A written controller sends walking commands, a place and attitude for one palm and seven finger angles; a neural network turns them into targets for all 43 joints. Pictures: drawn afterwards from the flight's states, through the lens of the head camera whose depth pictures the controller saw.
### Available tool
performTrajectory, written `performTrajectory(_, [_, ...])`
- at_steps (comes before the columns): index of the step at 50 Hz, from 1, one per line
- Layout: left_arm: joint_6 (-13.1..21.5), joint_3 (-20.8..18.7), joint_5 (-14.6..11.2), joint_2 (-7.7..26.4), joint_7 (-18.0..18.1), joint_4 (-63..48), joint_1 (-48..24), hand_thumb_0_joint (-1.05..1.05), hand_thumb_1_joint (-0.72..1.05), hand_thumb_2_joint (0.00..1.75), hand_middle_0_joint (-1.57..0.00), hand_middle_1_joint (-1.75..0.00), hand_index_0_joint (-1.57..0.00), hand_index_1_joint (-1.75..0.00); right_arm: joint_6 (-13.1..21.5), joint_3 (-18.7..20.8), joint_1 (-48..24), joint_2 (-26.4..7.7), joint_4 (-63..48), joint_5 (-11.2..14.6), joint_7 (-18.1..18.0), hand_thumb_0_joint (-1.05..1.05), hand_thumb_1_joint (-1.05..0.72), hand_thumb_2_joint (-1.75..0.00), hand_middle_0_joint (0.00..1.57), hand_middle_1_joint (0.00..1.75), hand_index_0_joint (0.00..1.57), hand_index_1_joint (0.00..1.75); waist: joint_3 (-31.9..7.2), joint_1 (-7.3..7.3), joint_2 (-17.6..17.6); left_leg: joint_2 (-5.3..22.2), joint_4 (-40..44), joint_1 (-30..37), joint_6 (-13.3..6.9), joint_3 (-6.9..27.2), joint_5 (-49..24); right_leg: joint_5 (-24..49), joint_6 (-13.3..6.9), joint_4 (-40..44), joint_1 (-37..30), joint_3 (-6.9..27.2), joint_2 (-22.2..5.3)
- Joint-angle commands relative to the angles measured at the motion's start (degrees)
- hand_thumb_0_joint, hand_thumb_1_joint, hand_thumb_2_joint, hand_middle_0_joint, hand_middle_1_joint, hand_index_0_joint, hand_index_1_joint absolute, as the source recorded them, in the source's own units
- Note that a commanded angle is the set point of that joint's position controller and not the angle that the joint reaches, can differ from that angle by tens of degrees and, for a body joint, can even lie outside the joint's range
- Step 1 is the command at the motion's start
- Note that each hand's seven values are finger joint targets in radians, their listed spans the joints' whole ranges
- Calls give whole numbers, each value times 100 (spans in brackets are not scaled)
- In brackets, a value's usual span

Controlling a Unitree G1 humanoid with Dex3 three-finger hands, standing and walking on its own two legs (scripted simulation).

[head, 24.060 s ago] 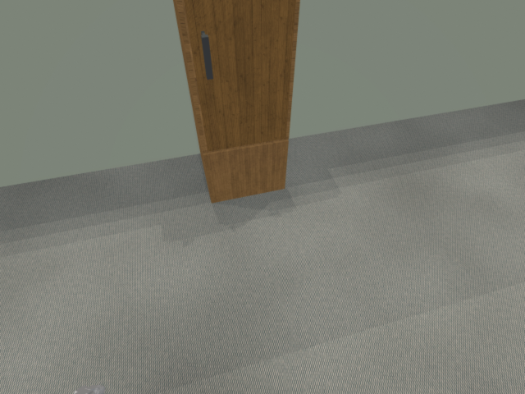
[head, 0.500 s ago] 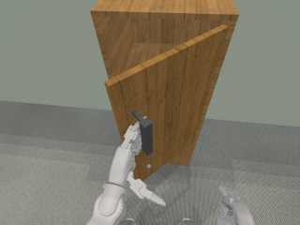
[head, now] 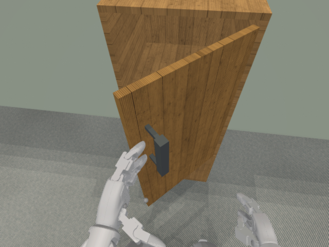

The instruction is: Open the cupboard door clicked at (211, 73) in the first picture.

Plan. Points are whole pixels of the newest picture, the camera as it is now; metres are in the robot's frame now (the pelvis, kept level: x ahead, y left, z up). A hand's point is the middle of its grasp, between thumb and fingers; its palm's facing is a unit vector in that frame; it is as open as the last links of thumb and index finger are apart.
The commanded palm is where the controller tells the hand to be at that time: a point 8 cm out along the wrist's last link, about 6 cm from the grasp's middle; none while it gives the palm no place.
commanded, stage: slide the hand sideways off the handle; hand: left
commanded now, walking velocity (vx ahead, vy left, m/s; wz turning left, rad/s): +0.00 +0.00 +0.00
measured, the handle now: (156, 151) +0.31 +0.04 +0.08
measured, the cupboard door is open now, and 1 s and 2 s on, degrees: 46 46 46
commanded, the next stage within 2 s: draw the hand back to the body in 0.44 s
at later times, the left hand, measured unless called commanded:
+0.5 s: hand (116, 224) +0.17 +0.10 +0.08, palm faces -0.12 -0.99 -0.01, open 16.3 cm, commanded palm +0.14 +0.15 +0.08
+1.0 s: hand (80, 217) +0.16 +0.15 +0.13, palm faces -0.10 -0.99 -0.08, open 16.3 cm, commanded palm +0.14 +0.21 +0.15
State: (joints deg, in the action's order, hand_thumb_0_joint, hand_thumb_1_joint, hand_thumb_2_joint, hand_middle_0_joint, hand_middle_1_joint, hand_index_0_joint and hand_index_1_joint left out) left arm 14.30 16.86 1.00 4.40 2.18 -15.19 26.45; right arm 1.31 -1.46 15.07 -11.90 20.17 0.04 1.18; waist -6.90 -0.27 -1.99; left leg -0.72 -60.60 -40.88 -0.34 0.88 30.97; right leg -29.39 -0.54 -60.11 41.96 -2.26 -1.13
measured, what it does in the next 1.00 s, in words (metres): stands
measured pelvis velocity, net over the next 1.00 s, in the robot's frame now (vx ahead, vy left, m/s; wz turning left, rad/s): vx -0.01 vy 0.01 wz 0.00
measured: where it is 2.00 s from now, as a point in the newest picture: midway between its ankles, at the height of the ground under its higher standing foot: outside the picture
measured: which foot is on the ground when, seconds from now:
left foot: down 0.00-1.00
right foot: down 0.00-1.00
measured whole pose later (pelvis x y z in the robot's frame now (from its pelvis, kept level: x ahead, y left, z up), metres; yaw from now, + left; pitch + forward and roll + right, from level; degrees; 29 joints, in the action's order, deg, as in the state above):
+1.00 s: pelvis -0.01 +0.01 +0.01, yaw +0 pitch +7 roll -2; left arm 7.8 -1.1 -11.8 13.8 -9.8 -28.6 37.9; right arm 4.8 -1.9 18.0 -13.1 21.1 3.3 -3.0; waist -8.1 0.2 -3.5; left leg -0.2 -57.6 -34.9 -1.0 1.8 29.6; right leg -26.7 0.2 -54.4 34.5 -3.1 -0.4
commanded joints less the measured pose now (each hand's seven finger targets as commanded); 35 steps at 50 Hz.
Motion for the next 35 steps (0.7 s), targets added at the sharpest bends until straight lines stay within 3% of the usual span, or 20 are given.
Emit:
performTrajectory(1, [426,-342,-201,102,-119,-1525,318,0,-50,30,-15,-30,-15,-30,296,273,-203,-543,-1053,12,-56,0,-90,-90,20,30,20,30,-1042,-43,477,-96,756,350,-89,21,-1774,2097,-106,816,-960,17,143])
performTrajectory(10, [566,-575,-456,278,-459,-1955,1029,0,-50,30,-15,-30,-15,-30,347,329,-133,-546,-1134,50,-108,0,-90,-90,20,30,20,30,-1037,-63,425,-112,580,183,-90,31,-1860,2297,-56,695,-895,27,148])
performTrajectory(12, [597,-744,-504,430,-564,-1933,1086,0,-50,30,-15,-30,-15,-30,353,354,-153,-571,-1100,54,-148,0,-90,-90,20,30,20,30,-1028,-66,560,-119,510,48,-104,35,-1777,2249,-43,711,-910,92,141])
performTrajectory(18, [694,-1027,-768,611,-916,-2086,1403,0,-50,30,-15,-30,-15,-30,371,386,-202,-571,-1122,109,-236,0,-90,-90,20,30,20,30,-1026,-34,363,-138,420,-69,-95,25,-1671,2155,-27,690,-859,157,119])
performTrajectory(20, [703,-1158,-873,677,-1001,-2063,1531,0,-50,30,-15,-30,-15,-30,367,408,-201,-569,-1121,137,-264,0,-90,-90,20,30,20,30,-967,-38,467,-123,424,-92,-87,36,-1585,1997,-21,705,-787,118,142])
performTrajectory(23, [767,-998,-919,611,-1044,-2196,1221,0,-50,30,-15,-30,-15,-30,426,391,-235,-602,-1141,136,-283,0,-90,-90,20,30,20,30,-884,-95,347,-124,381,-171,-98,69,-1351,1535,-36,707,-572,128,144])
performTrajectory(26, [728,-966,-883,611,-1001,-2115,1127,0,-50,30,-15,-30,-15,-30,444,384,-195,-623,-1155,141,-295,0,-90,-90,20,30,20,30,-758,-126,410,-107,414,-213,-100,100,-1076,1066,-56,734,-361,64,174])
performTrajectory(27, [718,-936,-829,661,-972,-2135,1063,0,-50,30,-15,-30,-15,-30,453,373,-249,-638,-1153,139,-294,0,-90,-90,20,30,20,30,-770,-102,272,-108,416,-219,-110,106,-1049,967,-78,713,-354,80,171])
performTrajectory(30, [559,-1299,-836,951,-845,-2457,1177,0,-50,30,-15,-30,-15,-30,394,367,-243,-596,-1256,186,-312,0,-90,-90,20,30,20,30,-942,32,103,-91,648,14,-102,88,-1050,924,-96,818,-579,44,186])
performTrajectory(32, [386,-1500,-888,1048,-782,-2461,1219,0,-50,30,-15,-30,-15,-30,350,345,-267,-579,-1253,206,-338,0,-90,-90,20,30,20,30,-948,71,229,-84,756,74,-114,92,-1082,946,-91,935,-778,40,205])
performTrajectory(35, [200,-1522,-1023,966,-833,-2545,1210,0,-50,30,-15,-30,-15,-30,364,299,-290,-581,-1231,250,-374,0,-90,-90,20,30,20,30,-717,6,190,-65,911,224,-107,82,-1036,944,-54,1112,-805,-13,216])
